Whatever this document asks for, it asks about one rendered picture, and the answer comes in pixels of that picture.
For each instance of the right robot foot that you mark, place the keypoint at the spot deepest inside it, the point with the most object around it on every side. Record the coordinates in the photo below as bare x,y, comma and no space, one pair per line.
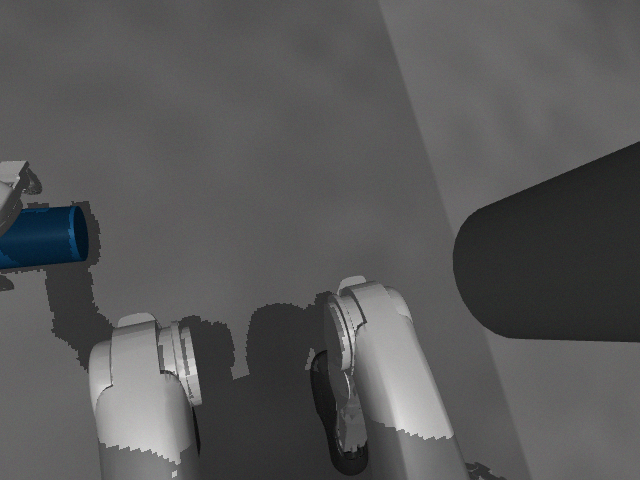
347,463

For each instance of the right robot hand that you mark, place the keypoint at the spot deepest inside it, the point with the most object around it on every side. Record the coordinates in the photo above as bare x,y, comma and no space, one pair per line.
481,472

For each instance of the left robot hand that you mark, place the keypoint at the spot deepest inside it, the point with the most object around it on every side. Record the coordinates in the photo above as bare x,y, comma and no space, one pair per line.
15,178

